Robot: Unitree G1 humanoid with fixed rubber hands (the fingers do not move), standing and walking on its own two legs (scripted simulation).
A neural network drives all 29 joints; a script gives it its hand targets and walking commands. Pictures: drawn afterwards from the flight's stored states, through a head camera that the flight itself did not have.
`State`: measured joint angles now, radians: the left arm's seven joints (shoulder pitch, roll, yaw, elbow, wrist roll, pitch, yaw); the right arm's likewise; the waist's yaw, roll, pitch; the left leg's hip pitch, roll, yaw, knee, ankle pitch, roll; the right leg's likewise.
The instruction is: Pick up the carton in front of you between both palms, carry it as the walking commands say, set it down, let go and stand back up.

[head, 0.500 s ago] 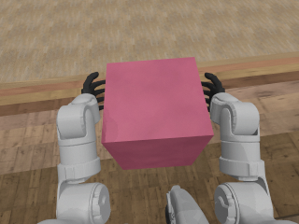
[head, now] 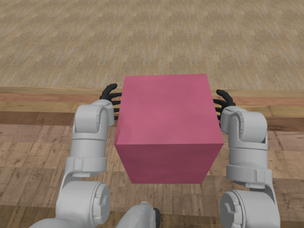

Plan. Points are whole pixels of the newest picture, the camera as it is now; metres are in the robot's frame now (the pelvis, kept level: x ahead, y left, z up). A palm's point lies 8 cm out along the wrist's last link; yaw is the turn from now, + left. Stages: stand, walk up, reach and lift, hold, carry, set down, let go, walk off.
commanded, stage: carry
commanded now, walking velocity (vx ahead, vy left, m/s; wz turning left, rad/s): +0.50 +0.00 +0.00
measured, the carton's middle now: (165, 133) +0.35 +0.02 +0.02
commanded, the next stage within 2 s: none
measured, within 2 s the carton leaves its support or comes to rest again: neither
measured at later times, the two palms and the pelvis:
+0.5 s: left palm (145, 74) +0.74 +0.14 -0.11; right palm (211, 73) +0.76 -0.16 -0.11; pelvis +0.40 -0.02 -0.22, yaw +0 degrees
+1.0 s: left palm (159, 56) +1.15 +0.11 -0.31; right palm (203, 63) +1.11 -0.18 -0.32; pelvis +0.79 +0.00 -0.40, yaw +1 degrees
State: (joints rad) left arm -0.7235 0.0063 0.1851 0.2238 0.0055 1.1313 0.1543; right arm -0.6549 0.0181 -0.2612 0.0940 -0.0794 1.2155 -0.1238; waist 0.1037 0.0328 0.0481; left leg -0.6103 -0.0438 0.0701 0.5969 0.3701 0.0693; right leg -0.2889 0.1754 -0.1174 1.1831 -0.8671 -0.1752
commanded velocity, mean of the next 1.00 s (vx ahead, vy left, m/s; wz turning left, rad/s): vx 0.50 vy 0.00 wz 0.00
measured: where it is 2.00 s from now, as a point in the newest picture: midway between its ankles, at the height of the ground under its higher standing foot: (171, 114)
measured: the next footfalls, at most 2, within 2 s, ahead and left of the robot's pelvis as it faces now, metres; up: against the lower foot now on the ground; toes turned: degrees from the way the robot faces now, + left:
left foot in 0.04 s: +0.17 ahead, +0.04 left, -0.16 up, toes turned +0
right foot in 0.44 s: +0.51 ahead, -0.07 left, -0.31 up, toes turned +0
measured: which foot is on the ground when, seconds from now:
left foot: up 0.00-0.02, down 0.04-0.44, up 0.46-0.80, down 0.82-1.00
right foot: down 0.00-0.06, up 0.08-0.42, down 0.44-0.84, up 0.86-1.00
